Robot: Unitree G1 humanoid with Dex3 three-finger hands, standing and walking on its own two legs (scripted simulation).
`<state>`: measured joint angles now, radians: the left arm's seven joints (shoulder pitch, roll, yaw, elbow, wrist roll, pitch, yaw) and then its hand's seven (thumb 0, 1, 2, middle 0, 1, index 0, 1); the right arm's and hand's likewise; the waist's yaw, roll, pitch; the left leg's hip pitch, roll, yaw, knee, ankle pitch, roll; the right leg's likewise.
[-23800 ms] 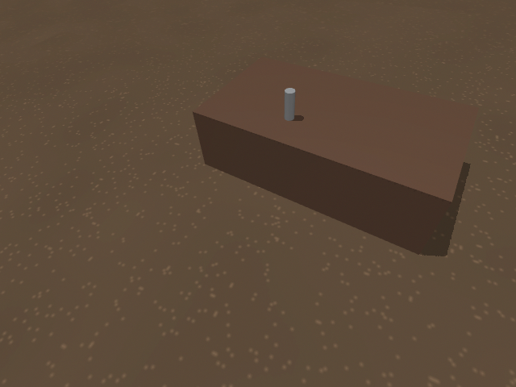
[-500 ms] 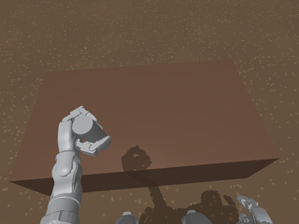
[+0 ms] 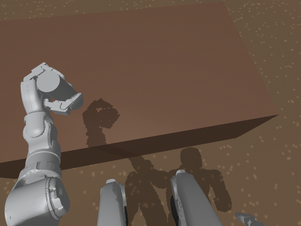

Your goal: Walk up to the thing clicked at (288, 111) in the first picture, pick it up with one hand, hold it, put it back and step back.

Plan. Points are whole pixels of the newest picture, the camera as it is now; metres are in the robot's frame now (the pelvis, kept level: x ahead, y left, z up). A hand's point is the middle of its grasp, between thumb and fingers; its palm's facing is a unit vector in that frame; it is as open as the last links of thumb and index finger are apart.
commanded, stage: crouch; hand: left
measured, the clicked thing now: (63, 93) +0.47 +0.20 +0.01
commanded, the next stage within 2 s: lower in 0.62 s
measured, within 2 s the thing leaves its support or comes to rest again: rests again in 1.78 s
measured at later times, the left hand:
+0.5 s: hand (68, 88) +0.51 +0.21 -0.05, palm faces +0.15 -0.99 -0.03, open 8.3 cm
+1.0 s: hand (76, 93) +0.53 +0.20 -0.10, palm faces +0.14 -0.99 -0.05, open 8.3 cm
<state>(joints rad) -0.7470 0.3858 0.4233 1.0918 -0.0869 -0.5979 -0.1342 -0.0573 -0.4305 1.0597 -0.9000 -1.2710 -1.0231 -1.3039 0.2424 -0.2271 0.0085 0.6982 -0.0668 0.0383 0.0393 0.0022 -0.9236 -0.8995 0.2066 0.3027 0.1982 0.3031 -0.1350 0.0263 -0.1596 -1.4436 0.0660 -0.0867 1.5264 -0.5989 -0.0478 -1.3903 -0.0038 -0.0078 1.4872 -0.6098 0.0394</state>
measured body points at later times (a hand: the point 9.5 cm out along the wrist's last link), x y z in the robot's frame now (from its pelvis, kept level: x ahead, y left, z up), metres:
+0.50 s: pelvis -0.02 +0.01 -0.05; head +0.18 +0.05 +0.35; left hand +0.50 +0.26 -0.04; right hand +0.03 -0.25 -0.17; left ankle +0.04 +0.14 -0.56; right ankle +0.04 -0.14 -0.56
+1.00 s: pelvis -0.02 +0.00 -0.10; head +0.19 +0.04 +0.29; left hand +0.51 +0.25 -0.09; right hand +0.02 -0.27 -0.22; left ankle +0.04 +0.14 -0.56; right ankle +0.04 -0.14 -0.56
